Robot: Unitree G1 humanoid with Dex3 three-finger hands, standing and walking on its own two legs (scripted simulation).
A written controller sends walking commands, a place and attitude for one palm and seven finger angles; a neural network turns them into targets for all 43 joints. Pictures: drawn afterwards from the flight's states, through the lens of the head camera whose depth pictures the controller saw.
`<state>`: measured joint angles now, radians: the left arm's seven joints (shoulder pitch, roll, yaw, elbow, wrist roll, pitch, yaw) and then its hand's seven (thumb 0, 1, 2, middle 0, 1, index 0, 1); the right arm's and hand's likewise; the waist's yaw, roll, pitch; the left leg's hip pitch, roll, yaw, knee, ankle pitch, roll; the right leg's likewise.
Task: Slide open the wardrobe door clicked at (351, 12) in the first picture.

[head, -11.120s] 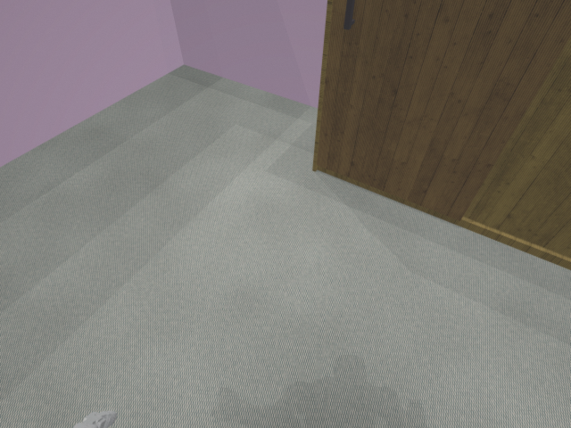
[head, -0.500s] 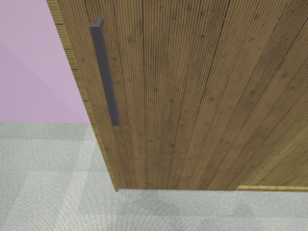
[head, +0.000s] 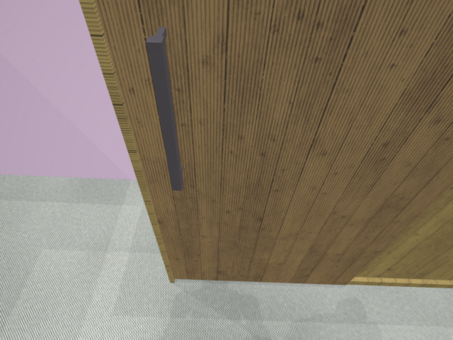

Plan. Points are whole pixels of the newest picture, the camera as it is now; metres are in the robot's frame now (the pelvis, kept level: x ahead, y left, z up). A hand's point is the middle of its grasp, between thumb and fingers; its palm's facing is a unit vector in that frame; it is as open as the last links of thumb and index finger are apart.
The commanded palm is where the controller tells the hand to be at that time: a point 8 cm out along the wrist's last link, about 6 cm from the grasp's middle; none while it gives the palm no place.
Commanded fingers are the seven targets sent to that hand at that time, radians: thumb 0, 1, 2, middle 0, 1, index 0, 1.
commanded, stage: come to a stop and stand still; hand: left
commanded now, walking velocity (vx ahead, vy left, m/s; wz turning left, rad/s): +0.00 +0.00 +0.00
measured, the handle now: (171, 123) +0.44 +0.14 +0.15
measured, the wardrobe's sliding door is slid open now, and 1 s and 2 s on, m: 0.00 0.00 0.00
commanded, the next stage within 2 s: look again from close up in 0.08 s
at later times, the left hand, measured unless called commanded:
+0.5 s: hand out of the picture +0.01 +0.19 -0.18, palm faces +0.01 -0.98 -0.18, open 7.4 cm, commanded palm none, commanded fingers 0.00 0.90 0.90 -0.20 -0.30 -0.20 -0.30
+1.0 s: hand out of the picture -0.01 +0.19 -0.18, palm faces +0.02 -0.99 -0.16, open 7.4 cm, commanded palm none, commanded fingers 0.00 0.90 0.90 -0.20 -0.30 -0.20 -0.30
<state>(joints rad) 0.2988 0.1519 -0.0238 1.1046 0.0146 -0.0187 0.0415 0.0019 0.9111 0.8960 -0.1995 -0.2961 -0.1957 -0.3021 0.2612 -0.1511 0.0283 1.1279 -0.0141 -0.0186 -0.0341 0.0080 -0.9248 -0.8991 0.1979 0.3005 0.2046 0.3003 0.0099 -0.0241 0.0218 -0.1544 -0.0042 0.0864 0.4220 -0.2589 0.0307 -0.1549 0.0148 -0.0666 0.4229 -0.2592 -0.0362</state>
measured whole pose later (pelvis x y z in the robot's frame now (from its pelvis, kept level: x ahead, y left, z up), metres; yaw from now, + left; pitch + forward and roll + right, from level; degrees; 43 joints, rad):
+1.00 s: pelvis +0.00 +0.03 +0.00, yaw +0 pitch -1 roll +0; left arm 0.29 0.15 -0.02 1.12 0.02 -0.01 0.04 0.00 0.91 0.90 -0.20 -0.30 -0.19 -0.30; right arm 0.27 -0.14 0.02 1.15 -0.01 -0.03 -0.04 0.00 -0.92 -0.90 0.20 0.30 0.20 0.30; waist 0.01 -0.04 0.03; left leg -0.13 -0.04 0.10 0.38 -0.25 0.07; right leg -0.14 -0.02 -0.05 0.40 -0.25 0.00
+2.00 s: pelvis -0.01 +0.00 -0.03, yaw +3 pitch +6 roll -1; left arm 0.29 0.32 0.34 0.03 -0.37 -0.22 -0.39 0.00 -0.02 0.50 -0.27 -0.89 -0.26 -0.89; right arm 0.29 -0.28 0.02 0.63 0.05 -0.30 -0.08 0.01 -0.91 -0.90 0.20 0.30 0.21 0.30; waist 0.02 0.03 -0.06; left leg -0.47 -0.01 0.03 0.74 -0.38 0.03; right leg -0.46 0.03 -0.10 0.71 -0.36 -0.05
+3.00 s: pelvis -0.01 +0.01 -0.01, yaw +4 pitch -1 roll -1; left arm -0.08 0.47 0.47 0.11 -0.34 0.13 -0.44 -0.02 -0.50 0.30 -0.30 -1.20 -0.30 -1.20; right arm 0.22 -0.27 0.08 0.61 0.08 -0.22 -0.10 0.01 -0.91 -0.90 0.20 0.30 0.21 0.30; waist 0.05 0.04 -0.03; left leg -0.23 -0.03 0.02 0.52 -0.28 0.05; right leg -0.21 0.02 -0.09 0.48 -0.26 -0.03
